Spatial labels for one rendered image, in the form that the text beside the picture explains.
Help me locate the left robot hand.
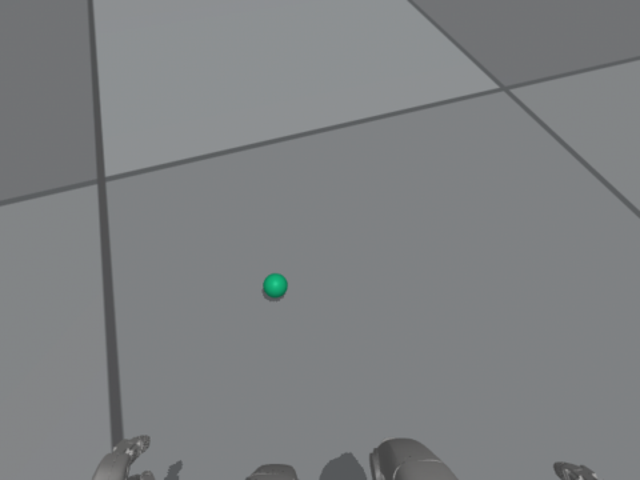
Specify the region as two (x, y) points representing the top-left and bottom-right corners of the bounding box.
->
(92, 435), (155, 480)

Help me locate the right robot hand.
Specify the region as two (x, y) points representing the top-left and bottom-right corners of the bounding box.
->
(553, 462), (598, 480)

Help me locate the ball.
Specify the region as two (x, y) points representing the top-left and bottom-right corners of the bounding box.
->
(263, 273), (288, 298)

